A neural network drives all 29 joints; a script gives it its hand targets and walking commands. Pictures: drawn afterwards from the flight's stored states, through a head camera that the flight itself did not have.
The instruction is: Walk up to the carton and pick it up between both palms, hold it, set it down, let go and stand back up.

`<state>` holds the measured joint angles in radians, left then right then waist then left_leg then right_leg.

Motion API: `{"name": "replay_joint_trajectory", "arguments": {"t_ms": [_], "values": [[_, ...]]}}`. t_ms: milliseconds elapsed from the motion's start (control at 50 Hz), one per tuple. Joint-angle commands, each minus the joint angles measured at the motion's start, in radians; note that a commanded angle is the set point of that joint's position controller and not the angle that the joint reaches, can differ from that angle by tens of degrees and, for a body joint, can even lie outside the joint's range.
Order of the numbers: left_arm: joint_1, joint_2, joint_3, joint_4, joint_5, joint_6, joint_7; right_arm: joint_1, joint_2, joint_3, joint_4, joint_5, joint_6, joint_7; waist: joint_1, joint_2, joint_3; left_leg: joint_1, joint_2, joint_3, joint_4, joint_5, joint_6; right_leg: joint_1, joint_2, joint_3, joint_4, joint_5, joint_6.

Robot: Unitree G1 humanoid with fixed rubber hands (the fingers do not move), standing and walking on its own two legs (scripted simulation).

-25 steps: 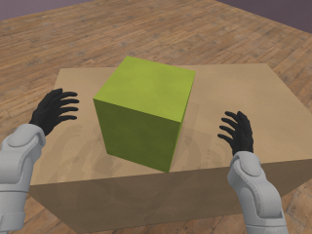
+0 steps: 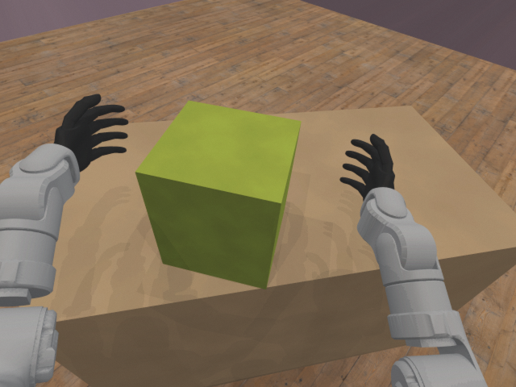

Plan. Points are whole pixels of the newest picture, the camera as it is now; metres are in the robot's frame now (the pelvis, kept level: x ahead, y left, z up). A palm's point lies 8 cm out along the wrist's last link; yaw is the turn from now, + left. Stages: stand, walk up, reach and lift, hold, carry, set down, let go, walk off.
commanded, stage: reach and lift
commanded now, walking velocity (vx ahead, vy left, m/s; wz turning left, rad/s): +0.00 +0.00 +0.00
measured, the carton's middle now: (228, 196) +0.43 +0.03 +0.03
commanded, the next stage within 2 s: none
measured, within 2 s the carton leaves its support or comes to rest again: neither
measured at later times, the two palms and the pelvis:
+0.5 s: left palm (97, 102) +0.45 +0.22 +0.22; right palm (372, 148) +0.39 -0.18 +0.19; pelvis +0.00 +0.00 +0.00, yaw +0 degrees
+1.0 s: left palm (129, 143) +0.45 +0.19 +0.15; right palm (351, 174) +0.39 -0.16 +0.13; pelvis +0.00 +0.00 +0.00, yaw +0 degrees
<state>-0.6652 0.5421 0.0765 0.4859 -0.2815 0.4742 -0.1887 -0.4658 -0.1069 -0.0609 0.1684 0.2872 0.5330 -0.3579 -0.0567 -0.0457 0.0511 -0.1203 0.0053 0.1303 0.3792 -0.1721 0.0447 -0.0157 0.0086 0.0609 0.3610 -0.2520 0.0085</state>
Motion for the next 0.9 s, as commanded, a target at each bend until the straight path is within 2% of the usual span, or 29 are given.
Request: {"name": "replay_joint_trajectory", "arguments": {"t_ms": [0, 20, 40, 120, 140, 160, 200, 240, 260, 280, 320, 340, 360, 400, 420, 460, 480, 500, 540, 580, 600, 660, 720, 740, 760, 800, 840, 860, 880], "values": [[-0.616, 0.196, 0.013, -0.011, -0.025, -0.038, 0.002, -0.567, -0.135, -0.024, -0.051, 0.029, -0.054, -0.004, -0.104, 0.089, -0.358, 0.146, -0.003, -0.113, 0.005, 0.154, 0.003, -0.163, -0.01, -0.038, -0.06, 0.488, 0.015], [-0.515, 0.194, 0.028, -0.019, -0.023, -0.04, -0.003, -0.461, -0.122, -0.005, -0.058, 0.04, -0.053, -0.008, -0.107, 0.049, -0.318, 0.171, 0.0, -0.112, 0.004, 0.198, 0.005, -0.139, -0.013, -0.037, -0.064, 0.54, 0.02], [-0.552, 0.219, 0.057, -0.089, -0.005, -0.036, 0.008, -0.518, -0.144, -0.016, -0.098, 0.04, -0.061, -0.006, -0.075, 0.055, -0.341, 0.158, -0.003, -0.118, 0.004, 0.21, 0.0, -0.138, -0.003, -0.043, -0.054, 0.539, 0.017], [-0.797, 0.234, -0.026, 0.026, -0.041, -0.068, 0.022, -0.728, -0.173, -0.064, -0.007, 0.035, -0.061, 0.009, -0.114, 0.135, -0.398, 0.147, 0.019, -0.138, -0.003, 0.086, -0.008, -0.224, 0.002, -0.063, -0.051, 0.362, -0.002], [-0.721, 0.227, -0.01, 0.069, -0.044, -0.085, 0.02, -0.646, -0.125, -0.024, 0.02, 0.034, -0.058, 0.01, -0.093, 0.1, -0.405, 0.179, 0.022, -0.133, -0.003, 0.101, 0.0, -0.218, -0.005, -0.052, -0.065, 0.381, -0.009], [-0.746, 0.21, -0.036, 0.08, -0.035, -0.075, 0.028, -0.692, -0.156, -0.049, 0.056, 0.022, -0.056, 0.012, -0.111, 0.133, -0.401, 0.161, 0.015, -0.129, 0.0, 0.08, -0.007, -0.234, 0.001, -0.063, -0.055, 0.358, -0.012], [-0.732, 0.209, -0.048, 0.165, -0.055, -0.106, 0.02, -0.679, -0.11, -0.009, 0.084, 0.036, -0.069, 0.005, -0.109, 0.096, -0.395, 0.17, 0.019, -0.129, -0.01, 0.106, 0.007, -0.214, -0.003, -0.06, -0.069, 0.386, -0.008], [-0.737, 0.201, -0.036, 0.125, -0.033, -0.108, 0.029, -0.684, -0.128, 0.0, 0.064, 0.049, -0.077, 0.016, -0.102, 0.088, -0.476, 0.234, 0.024, -0.136, 0.005, 0.179, 0.002, -0.199, 0.0, -0.06, -0.069, 0.432, -0.007], [-0.762, 0.203, -0.044, 0.21, -0.039, -0.11, 0.022, -0.732, -0.145, -0.002, 0.125, 0.057, -0.074, 0.014, -0.102, 0.075, -0.43, 0.213, 0.014, -0.137, 0.002, 0.15, 0.009, -0.231, -0.002, -0.06, -0.069, 0.431, -0.001], [-0.853, 0.205, -0.073, 0.259, -0.045, -0.125, 0.026, -0.794, -0.167, -0.037, 0.225, 0.049, -0.073, 0.019, -0.137, 0.136, -0.408, 0.18, 0.022, -0.149, -0.002, 0.1, -0.004, -0.264, -0.003, -0.067, -0.075, 0.341, -0.012], [-0.863, 0.192, -0.083, 0.355, -0.012, -0.124, 0.033, -0.839, -0.163, -0.021, 0.283, 0.04, -0.08, 0.021, -0.119, 0.152, -0.378, 0.156, 0.029, -0.15, -0.017, 0.093, -0.005, -0.255, 0.003, -0.078, -0.076, 0.31, -0.023], [-0.923, 0.198, -0.108, 0.334, -0.033, -0.141, 0.034, -0.88, -0.159, -0.023, 0.284, 0.04, -0.08, 0.027, -0.128, 0.128, -0.415, 0.171, 0.032, -0.16, -0.018, 0.07, 0.004, -0.272, 0.0, -0.076, -0.075, 0.296, -0.02], [-0.915, 0.188, -0.118, 0.427, -0.049, -0.171, 0.032, -0.892, -0.137, -0.02, 0.313, 0.036, -0.093, 0.028, -0.13, 0.111, -0.398, 0.148, 0.03, -0.16, -0.025, 0.034, 0.015, -0.282, -0.006, -0.074, -0.083, 0.276, -0.018], [-0.825, 0.148, -0.133, 0.291, -0.05, -0.194, 0.037, -0.779, -0.126, 0.019, 0.282, 0.061, -0.134, 0.03, -0.126, 0.109, -0.481, 0.26, 0.023, -0.161, 0.008, 0.225, 0.001, -0.237, 0.005, -0.081, -0.069, 0.485, -0.007], [-0.807, 0.149, -0.126, 0.325, -0.049, -0.201, 0.033, -0.754, -0.112, 0.044, 0.279, 0.075, -0.153, 0.026, -0.109, 0.134, -0.479, 0.282, 0.018, -0.15, 0.027, 0.3, -0.014, -0.243, 0.005, -0.079, -0.075, 0.548, -0.003], [-0.904, 0.176, -0.11, 0.431, -0.027, -0.199, 0.029, -0.888, -0.146, 0.035, 0.364, 0.06, -0.156, 0.024, -0.122, 0.111, -0.461, 0.261, 0.024, -0.162, 0.034, 0.315, -0.009, -0.26, 0.008, -0.081, -0.066, 0.536, 0.004], [-0.846, 0.166, -0.086, 0.385, -0.009, -0.2, 0.029, -0.83, -0.125, 0.042, 0.326, 0.058, -0.165, 0.019, -0.118, 0.09, -0.487, 0.257, 0.012, -0.151, 0.024, 0.329, 0.001, -0.201, -0.001, -0.081, -0.064, 0.606, 0.012], [-0.958, 0.171, -0.117, 0.429, -0.019, -0.202, 0.035, -0.924, -0.154, 0.002, 0.396, 0.048, -0.168, 0.026, -0.139, 0.126, -0.495, 0.237, 0.014, -0.157, 0.029, 0.267, -0.003, -0.244, -0.001, -0.083, -0.06, 0.515, 0.007], [-0.829, 0.161, -0.109, 0.471, 0.002, -0.222, 0.033, -0.801, -0.109, 0.028, 0.413, 0.051, -0.19, 0.011, -0.121, 0.11, -0.452, 0.233, 0.0, -0.147, 0.021, 0.277, 0.0, -0.211, -0.003, -0.077, -0.071, 0.579, 0.011], [-0.824, 0.16, -0.089, 0.399, 0.011, -0.236, 0.045, -0.819, -0.108, 0.043, 0.364, 0.048, -0.209, 0.01, -0.103, 0.078, -0.508, 0.26, 0.006, -0.157, 0.027, 0.324, -0.001, -0.197, 0.003, -0.079, -0.057, 0.606, 0.014], [-0.823, 0.136, -0.104, 0.432, -0.028, -0.241, 0.041, -0.817, -0.094, 0.052, 0.387, 0.068, -0.219, 0.007, -0.133, 0.074, -0.463, 0.248, 0.002, -0.15, 0.019, 0.301, 0.01, -0.2, -0.006, -0.072, -0.054, 0.618, 0.025], [-0.835, 0.109, -0.124, 0.563, 0.015, -0.296, 0.04, -0.829, -0.074, 0.022, 0.452, 0.017, -0.254, 0.025, -0.125, 0.085, -0.419, 0.206, 0.015, -0.16, 0.009, 0.211, 0.019, -0.265, -0.002, -0.083, -0.061, 0.476, 0.017], [-0.793, 0.069, -0.14, 0.534, 0.005, -0.366, 0.049, -0.773, -0.046, 0.042, 0.484, 0.025, -0.298, 0.043, -0.098, 0.114, -0.434, 0.238, 0.02, -0.16, 0.016, 0.225, 0.01, -0.301, -0.001, -0.089, -0.071, 0.413, 0.009], [-0.812, 0.057, -0.14, 0.633, 0.018, -0.385, 0.044, -0.779, -0.029, 0.05, 0.542, 0.018, -0.302, 0.048, -0.103, 0.082, -0.398, 0.214, 0.026, -0.161, 0.01, 0.189, 0.025, -0.32, 0.0, -0.085, -0.08, 0.381, 0.009], [-0.851, 0.057, -0.166, 0.575, -0.005, -0.405, 0.058, -0.821, -0.062, 0.036, 0.522, 0.013, -0.322, 0.053, -0.099, 0.109, -0.436, 0.219, 0.032, -0.165, 0.011, 0.22, 0.015, -0.335, 0.006, -0.092, -0.063, 0.391, 0.001], [-0.802, 0.007, -0.186, 0.579, -0.006, -0.427, 0.062, -0.797, -0.067, 0.015, 0.516, -0.015, -0.36, 0.049, -0.131, 0.127, -0.497, 0.253, 0.038, -0.164, 0.029, 0.25, 0.002, -0.358, 0.012, -0.099, -0.06, 0.428, -0.007], [-0.856, 0.036, -0.163, 0.569, 0.006, -0.462, 0.071, -0.809, -0.039, 0.028, 0.538, -0.005, -0.378, 0.053, -0.111, 0.122, -0.499, 0.223, 0.023, -0.152, 0.032, 0.247, 0.009, -0.341, 0.005, -0.09, -0.061, 0.42, 0.004], [-0.779, 0.045, -0.114, 0.659, 0.028, -0.463, 0.066, -0.721, -0.017, 0.057, 0.551, -0.009, -0.382, 0.05, -0.093, 0.063, -0.501, 0.207, 0.022, -0.14, 0.036, 0.253, 0.024, -0.313, 0.003, -0.077, -0.055, 0.462, 0.013], [-0.78, 0.016, -0.144, 0.61, 0.033, -0.479, 0.078, -0.759, -0.02, 0.061, 0.505, -0.002, -0.407, 0.057, -0.089, 0.084, -0.567, 0.226, 0.034, -0.156, 0.038, 0.281, 0.018, -0.327, 0.008, -0.081, -0.049, 0.474, 0.006]]}}
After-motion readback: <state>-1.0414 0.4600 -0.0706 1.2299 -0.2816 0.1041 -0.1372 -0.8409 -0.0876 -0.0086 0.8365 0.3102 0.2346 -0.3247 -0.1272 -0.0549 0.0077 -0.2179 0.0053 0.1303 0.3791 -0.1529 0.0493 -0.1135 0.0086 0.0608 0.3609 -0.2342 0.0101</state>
